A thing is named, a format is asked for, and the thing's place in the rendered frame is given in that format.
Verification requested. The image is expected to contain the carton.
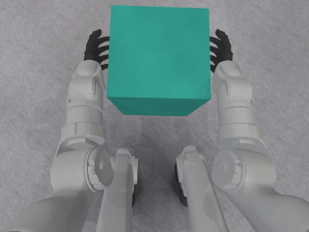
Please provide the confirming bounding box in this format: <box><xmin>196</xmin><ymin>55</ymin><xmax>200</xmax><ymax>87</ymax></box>
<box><xmin>106</xmin><ymin>5</ymin><xmax>211</xmax><ymax>116</ymax></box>

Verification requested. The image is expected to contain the left robot upper arm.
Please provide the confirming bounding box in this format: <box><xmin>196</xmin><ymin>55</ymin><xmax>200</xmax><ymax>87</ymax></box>
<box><xmin>1</xmin><ymin>146</ymin><xmax>114</xmax><ymax>232</ymax></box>

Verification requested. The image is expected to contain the robot left hand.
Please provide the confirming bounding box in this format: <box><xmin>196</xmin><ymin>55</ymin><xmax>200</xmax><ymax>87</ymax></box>
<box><xmin>84</xmin><ymin>29</ymin><xmax>110</xmax><ymax>70</ymax></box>

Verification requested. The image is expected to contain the left robot forearm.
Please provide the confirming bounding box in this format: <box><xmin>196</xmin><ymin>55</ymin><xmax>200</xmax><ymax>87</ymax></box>
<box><xmin>50</xmin><ymin>60</ymin><xmax>106</xmax><ymax>185</ymax></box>

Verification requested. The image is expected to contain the robot right shin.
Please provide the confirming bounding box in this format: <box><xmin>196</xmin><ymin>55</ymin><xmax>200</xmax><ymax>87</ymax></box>
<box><xmin>181</xmin><ymin>146</ymin><xmax>208</xmax><ymax>197</ymax></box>

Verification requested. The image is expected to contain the robot right foot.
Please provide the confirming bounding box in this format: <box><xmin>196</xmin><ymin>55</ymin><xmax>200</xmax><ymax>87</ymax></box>
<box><xmin>175</xmin><ymin>163</ymin><xmax>188</xmax><ymax>207</ymax></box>

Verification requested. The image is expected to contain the robot right hand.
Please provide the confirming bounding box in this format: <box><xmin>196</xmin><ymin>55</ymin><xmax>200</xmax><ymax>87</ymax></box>
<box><xmin>210</xmin><ymin>29</ymin><xmax>233</xmax><ymax>73</ymax></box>

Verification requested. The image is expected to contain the right robot upper arm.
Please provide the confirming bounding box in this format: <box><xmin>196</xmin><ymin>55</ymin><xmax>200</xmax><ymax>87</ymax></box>
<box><xmin>211</xmin><ymin>147</ymin><xmax>309</xmax><ymax>232</ymax></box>

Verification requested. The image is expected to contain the right robot forearm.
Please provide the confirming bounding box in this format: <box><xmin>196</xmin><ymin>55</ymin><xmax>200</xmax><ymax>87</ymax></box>
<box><xmin>211</xmin><ymin>60</ymin><xmax>272</xmax><ymax>161</ymax></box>

